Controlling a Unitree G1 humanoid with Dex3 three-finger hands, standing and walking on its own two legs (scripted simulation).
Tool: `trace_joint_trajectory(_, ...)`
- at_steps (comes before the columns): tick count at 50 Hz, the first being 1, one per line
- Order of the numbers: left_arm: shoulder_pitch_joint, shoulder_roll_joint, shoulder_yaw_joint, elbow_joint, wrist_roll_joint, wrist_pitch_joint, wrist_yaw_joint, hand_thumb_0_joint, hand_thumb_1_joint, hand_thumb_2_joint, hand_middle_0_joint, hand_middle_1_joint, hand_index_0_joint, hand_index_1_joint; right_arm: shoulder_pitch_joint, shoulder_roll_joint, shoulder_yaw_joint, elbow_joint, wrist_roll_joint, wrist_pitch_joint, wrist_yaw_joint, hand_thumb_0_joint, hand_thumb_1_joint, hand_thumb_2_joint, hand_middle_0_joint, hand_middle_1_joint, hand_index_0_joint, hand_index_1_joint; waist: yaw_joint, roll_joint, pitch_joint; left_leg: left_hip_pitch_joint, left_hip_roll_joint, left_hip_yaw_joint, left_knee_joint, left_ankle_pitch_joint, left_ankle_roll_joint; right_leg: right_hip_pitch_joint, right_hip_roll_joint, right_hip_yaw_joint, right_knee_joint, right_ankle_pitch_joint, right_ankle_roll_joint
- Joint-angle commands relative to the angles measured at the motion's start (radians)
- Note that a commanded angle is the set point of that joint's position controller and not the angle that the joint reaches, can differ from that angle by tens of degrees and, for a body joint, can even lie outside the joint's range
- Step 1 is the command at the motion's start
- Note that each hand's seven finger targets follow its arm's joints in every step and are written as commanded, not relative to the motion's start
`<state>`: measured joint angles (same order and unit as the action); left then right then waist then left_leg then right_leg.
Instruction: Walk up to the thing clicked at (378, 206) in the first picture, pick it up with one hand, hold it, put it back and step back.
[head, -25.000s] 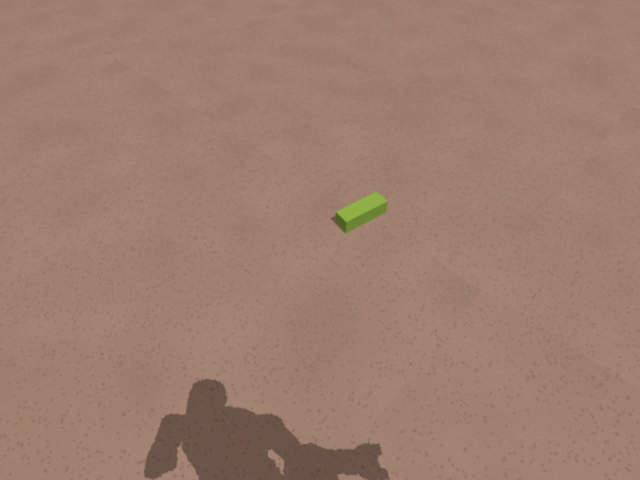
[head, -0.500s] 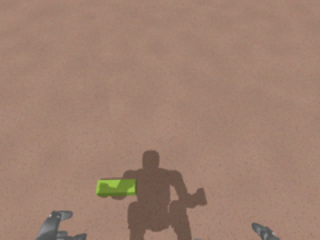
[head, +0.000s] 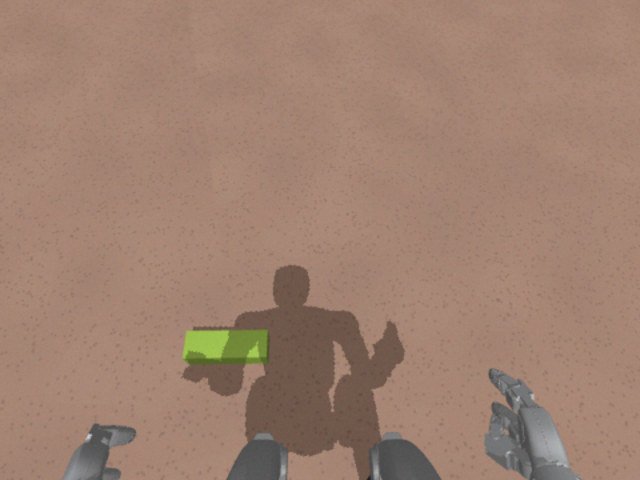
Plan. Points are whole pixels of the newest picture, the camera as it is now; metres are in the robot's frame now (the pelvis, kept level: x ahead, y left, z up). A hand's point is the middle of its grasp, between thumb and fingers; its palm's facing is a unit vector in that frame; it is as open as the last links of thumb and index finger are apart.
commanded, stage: rise first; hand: left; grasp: from above
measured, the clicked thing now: (228, 347) +0.45 +0.24 -0.65
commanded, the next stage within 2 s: none
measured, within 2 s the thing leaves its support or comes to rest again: neither
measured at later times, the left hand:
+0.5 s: hand (149, 452) +0.18 +0.28 -0.26, palm faces -0.38 -0.65 -0.66, open 14.3 cm
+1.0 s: hand (173, 385) +0.31 +0.30 -0.42, palm faces -0.48 -0.20 -0.86, open 14.1 cm
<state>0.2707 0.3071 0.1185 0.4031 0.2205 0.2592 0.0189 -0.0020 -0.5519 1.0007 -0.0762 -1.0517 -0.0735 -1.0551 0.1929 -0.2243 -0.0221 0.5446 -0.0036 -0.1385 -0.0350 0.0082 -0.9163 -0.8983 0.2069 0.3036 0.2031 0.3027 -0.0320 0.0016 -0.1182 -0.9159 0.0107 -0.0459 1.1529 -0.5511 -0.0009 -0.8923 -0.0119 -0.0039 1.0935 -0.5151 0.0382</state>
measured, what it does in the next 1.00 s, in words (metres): lowers itself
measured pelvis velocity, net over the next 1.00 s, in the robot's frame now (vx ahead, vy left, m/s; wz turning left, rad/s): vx -0.10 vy -0.01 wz -0.07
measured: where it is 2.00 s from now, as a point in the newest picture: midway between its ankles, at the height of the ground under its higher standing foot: outside the picture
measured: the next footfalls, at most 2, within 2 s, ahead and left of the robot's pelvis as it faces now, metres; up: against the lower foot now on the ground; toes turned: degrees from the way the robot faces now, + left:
none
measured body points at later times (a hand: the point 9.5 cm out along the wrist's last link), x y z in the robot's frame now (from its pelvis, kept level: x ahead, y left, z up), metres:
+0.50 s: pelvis -0.04 -0.01 -0.12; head +0.13 +0.00 +0.30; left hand +0.20 +0.31 -0.22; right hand +0.16 -0.28 -0.22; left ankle +0.00 +0.11 -0.65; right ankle +0.01 -0.15 -0.65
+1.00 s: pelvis -0.10 -0.01 -0.29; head +0.11 +0.03 +0.10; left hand +0.33 +0.31 -0.37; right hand -0.02 -0.29 -0.41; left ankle +0.00 +0.11 -0.65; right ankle +0.00 -0.15 -0.65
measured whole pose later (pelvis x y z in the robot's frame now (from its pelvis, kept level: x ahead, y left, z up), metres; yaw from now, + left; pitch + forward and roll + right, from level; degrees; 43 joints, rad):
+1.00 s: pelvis -0.10 -0.01 -0.29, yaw -4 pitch +32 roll -6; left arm -0.66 0.71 0.17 1.08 1.02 -0.30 0.12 0.00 -0.54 1.05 -0.08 -1.04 -0.07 -1.05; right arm 0.15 -0.28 -0.03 0.74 -0.05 -0.08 0.08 0.01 -0.89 -0.89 0.21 0.30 0.20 0.30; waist -0.10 0.00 -0.09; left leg -2.11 -0.02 -0.12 2.20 -0.66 -0.02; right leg -2.06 0.01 -0.03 2.12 -0.63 0.05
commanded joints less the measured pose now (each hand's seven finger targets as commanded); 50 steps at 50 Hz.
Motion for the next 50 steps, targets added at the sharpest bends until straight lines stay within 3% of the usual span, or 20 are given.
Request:
trace_joint_trajectory(1,0.068,0.156,0.061,-0.173,0.018,-0.025,0.018,0.0,-0.587,0.964,-0.081,-1.062,-0.087,-1.054,0.018,-0.157,-0.061,-0.138,0.004,-0.055,-0.008,0.0,-0.94,-0.909,0.201,0.3,0.2,0.3,0.007,0.099,-0.28,0.179,0.016,-0.011,-0.12,0.451,-0.01,0.068,0.028,-0.045,-0.031,0.292,-0.063)
trace_joint_trajectory(9,0.102,0.187,0.087,-0.233,0.051,-0.03,0.025,0.0,-0.595,0.971,-0.081,-1.06,-0.082,-1.056,0.004,-0.154,-0.063,-0.166,0.01,-0.061,-0.001,0.0,-0.935,-0.907,0.201,0.3,0.2,0.3,0.016,0.083,-0.319,0.073,-0.006,0.009,-0.034,0.364,-0.001,0.018,0.029,-0.037,0.029,0.27,-0.063)
trace_joint_trajectory(11,0.031,0.193,0.073,-0.196,0.066,-0.043,0.021,0.0,-0.609,0.979,-0.082,-1.056,-0.078,-1.057,-0.006,-0.164,-0.062,-0.154,0.011,-0.066,0.002,0.0,-0.938,-0.909,0.201,0.3,0.2,0.3,-0.01,0.071,-0.287,0.019,-0.002,-0.003,-0.003,0.329,-0.001,-0.045,0.029,-0.04,0.064,0.238,-0.063)
trace_joint_trajectory(13,-0.079,0.22,0.069,-0.139,0.104,-0.08,0.02,0.0,-0.611,0.991,-0.087,-1.046,-0.078,-1.053,-0.021,-0.168,-0.062,-0.141,0.009,-0.077,0.004,0.0,-0.951,-0.912,0.201,0.3,0.2,0.3,-0.03,0.063,-0.25,-0.072,-0.004,-0.006,0.051,0.247,0.004,-0.139,0.027,-0.034,0.111,0.176,-0.062)
trace_joint_trajectory(16,-0.199,0.275,0.095,-0.037,0.159,-0.165,0.022,0.0,-0.611,0.988,-0.092,-1.03,-0.084,-1.036,-0.034,-0.178,-0.07,-0.115,0.004,-0.096,0.012,0.0,-0.958,-0.914,0.201,0.3,0.2,0.3,-0.027,0.055,-0.255,-0.198,-0.014,0.007,0.14,0.114,0.012,-0.248,0.021,-0.017,0.184,0.077,-0.06)
trace_joint_trajectory(18,-0.228,0.28,0.087,0.012,0.204,-0.226,0.02,0.0,-0.603,0.993,-0.087,-1.03,-0.079,-1.037,-0.039,-0.186,-0.075,-0.102,0.002,-0.109,0.019,0.0,-0.938,-0.908,0.201,0.3,0.2,0.3,-0.014,0.077,-0.307,-0.234,-0.018,0.012,0.189,0.082,0.009,-0.305,0.021,-0.01,0.248,0.049,-0.061)
trace_joint_trajectory(20,-0.284,0.298,0.066,0.005,0.255,-0.285,0.019,0.0,-0.597,0.987,-0.092,-1.042,-0.087,-1.045,-0.049,-0.199,-0.082,-0.087,0.002,-0.116,0.025,0.0,-0.939,-0.909,0.201,0.3,0.2,0.3,-0.016,0.102,-0.385,-0.266,-0.021,0.011,0.246,0.095,0.006,-0.36,0.022,-0.009,0.317,0.066,-0.061)
trace_joint_trajectory(23,-0.372,0.373,0.096,0.032,0.319,-0.356,0.034,0.0,-0.599,0.992,-0.109,-1.044,-0.102,-1.05,-0.046,-0.216,-0.089,-0.048,0.005,-0.117,0.033,0.0,-0.947,-0.912,0.201,0.3,0.2,0.3,0.001,0.117,-0.484,-0.324,-0.023,0.017,0.345,0.148,0.007,-0.428,0.023,-0.007,0.414,0.115,-0.065)
trace_joint_trajectory(24,-0.406,0.422,0.126,0.059,0.341,-0.374,0.044,0.0,-0.597,0.987,-0.115,-1.045,-0.109,-1.05,-0.045,-0.223,-0.088,-0.04,0.005,-0.114,0.036,0.0,-0.955,-0.914,0.201,0.3,0.2,0.3,0.008,0.132,-0.508,-0.35,-0.025,0.02,0.38,0.166,0.007,-0.453,0.024,-0.005,0.446,0.128,-0.066)
trace_joint_trajectory(26,-0.448,0.434,0.122,0.13,0.39,-0.394,0.062,0.0,-0.611,1.011,-0.109,-1.047,-0.099,-1.057,-0.043,-0.23,-0.092,-0.021,0.006,-0.103,0.041,0.0,-0.956,-0.915,0.201,0.3,0.2,0.3,0.002,0.108,-0.522,-0.411,-0.026,0.025,0.435,0.172,0.011,-0.496,0.026,-0.011,0.484,0.135,-0.064)
trace_joint_trajectory(29,-0.534,0.494,0.157,0.207,0.461,-0.407,0.09,0.0,-0.596,1.008,-0.09,-1.075,-0.088,-1.078,-0.016,-0.238,-0.096,0.015,0.006,-0.08,0.054,0.0,-0.941,-0.911,0.201,0.3,0.2,0.3,0.026,0.098,-0.602,-0.457,-0.03,0.035,0.521,0.246,0.015,-0.512,0.024,-0.015,0.549,0.195,-0.064)
trace_joint_trajectory(32,-0.675,0.509,0.138,0.259,0.514,-0.422,0.096,0.0,-0.587,1.028,-0.077,-1.073,-0.074,-1.077,0.002,-0.247,-0.11,0.04,-0.002,-0.063,0.067,0.0,-0.917,-0.905,0.201,0.3,0.2,0.3,0.012,0.076,-0.664,-0.512,-0.028,0.032,0.591,0.217,0.021,-0.568,0.026,-0.025,0.6,0.167,-0.061)
trace_joint_trajectory(34,-0.784,0.566,0.148,0.319,0.561,-0.442,0.097,0.0,-0.594,1.028,-0.084,-1.07,-0.079,-1.076,0.027,-0.251,-0.108,0.067,-0.008,-0.051,0.073,0.0,-0.924,-0.908,0.201,0.3,0.2,0.3,0.002,0.037,-0.684,-0.592,-0.028,0.04,0.65,0.185,0.03,-0.561,0.026,-0.024,0.624,0.157,-0.054)
trace_joint_trajectory(37,-0.889,0.642,0.161,0.39,0.63,-0.477,0.093,0.0,-0.591,1.04,-0.078,-1.061,-0.072,-1.068,0.039,-0.258,-0.107,0.082,-0.015,-0.031,0.079,0.0,-0.919,-0.906,0.201,0.3,0.2,0.299,0.005,0.034,-0.692,-0.678,-0.03,0.046,0.693,0.094,0.032,-0.598,0.026,-0.032,0.66,0.075,-0.052)
trace_joint_trajectory(39,-0.993,0.67,0.153,0.392,0.666,-0.502,0.098,0.0,-0.586,1.046,-0.078,-1.053,-0.07,-1.063,0.056,-0.263,-0.104,0.09,-0.02,-0.02,0.082,0.0,-0.909,-0.904,0.2,0.3,0.2,0.3,-0.01,0.044,-0.717,-0.693,-0.03,0.046,0.714,0.06,0.031,-0.628,0.028,-0.039,0.68,0.035,-0.052)
trace_joint_trajectory(42,-1.079,0.663,0.119,0.449,0.709,-0.537,0.102,0.0,-0.564,1.041,-0.067,-1.053,-0.063,-1.058,0.068,-0.263,-0.096,0.104,-0.027,-0.005,0.087,0.0,-0.894,-0.9,0.2,0.3,0.2,0.3,-0.036,0.075,-0.673,-0.728,-0.03,0.038,0.737,-0.018,0.032,-0.721,0.033,-0.058,0.71,-0.047,-0.056)
trace_joint_trajectory(46,-1.146,0.718,0.12,0.528,0.771,-0.576,0.129,0.0,-0.553,1.065,-0.047,-1.016,-0.036,-1.028,0.077,-0.268,-0.087,0.114,-0.037,0.02,0.094,0.0,-0.863,-0.891,0.2,0.3,0.2,0.299,-0.046,0.109,-0.616,-0.782,-0.033,0.023,0.753,-0.117,0.032,-0.81,0.039,-0.082,0.752,-0.145,-0.061)
trace_joint_trajectory(50,-1.213,0.759,0.127,0.581,0.841,-0.603,0.176,0.0,-0.549,1.056,-0.048,-0.992,-0.039,-1.001,0.082,-0.279,-0.071,0.129,-0.048,0.048,0.106,0.0,-0.872,-0.893,0.2,0.299,0.2,0.299,-0.054,0.196,-0.592,-0.759,-0.033,-0.006,0.757,-0.14,0.026,-0.921,0.039,-0.107,0.815,-0.142,-0.069)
